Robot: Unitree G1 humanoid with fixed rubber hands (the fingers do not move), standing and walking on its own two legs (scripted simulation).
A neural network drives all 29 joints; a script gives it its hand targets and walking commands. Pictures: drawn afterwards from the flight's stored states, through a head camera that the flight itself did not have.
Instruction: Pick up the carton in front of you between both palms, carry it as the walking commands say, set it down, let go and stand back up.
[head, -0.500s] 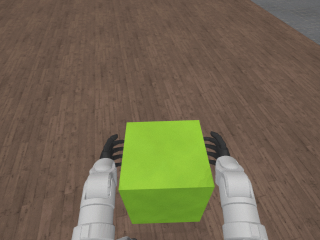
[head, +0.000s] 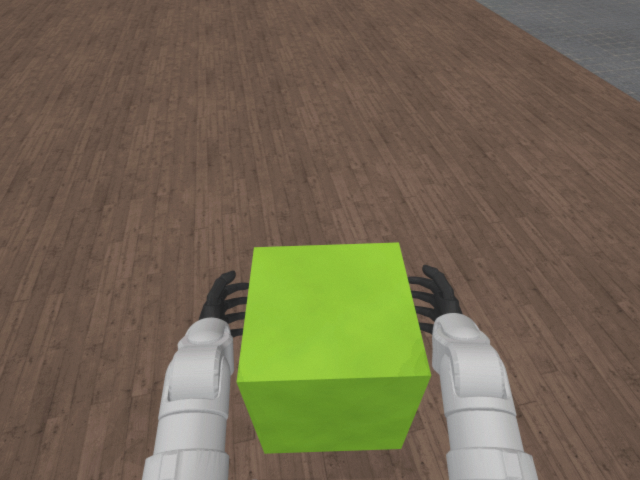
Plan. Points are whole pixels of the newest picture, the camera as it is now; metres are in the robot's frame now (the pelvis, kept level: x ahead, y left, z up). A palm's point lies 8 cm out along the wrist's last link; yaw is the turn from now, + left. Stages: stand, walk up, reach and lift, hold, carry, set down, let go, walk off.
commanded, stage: carry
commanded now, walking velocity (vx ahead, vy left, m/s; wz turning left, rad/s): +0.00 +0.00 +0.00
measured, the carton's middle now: (329, 351) +0.30 +0.00 -0.06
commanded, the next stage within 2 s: none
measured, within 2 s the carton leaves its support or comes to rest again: neither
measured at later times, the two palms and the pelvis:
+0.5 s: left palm (211, 332) +0.28 +0.15 +0.04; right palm (445, 326) +0.29 -0.15 +0.04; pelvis +0.00 +0.00 +0.00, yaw +0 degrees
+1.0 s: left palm (213, 220) +0.46 +0.18 +0.06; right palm (404, 211) +0.47 -0.12 +0.07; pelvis +0.17 +0.02 +0.02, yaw +0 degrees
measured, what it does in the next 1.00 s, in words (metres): walks ahead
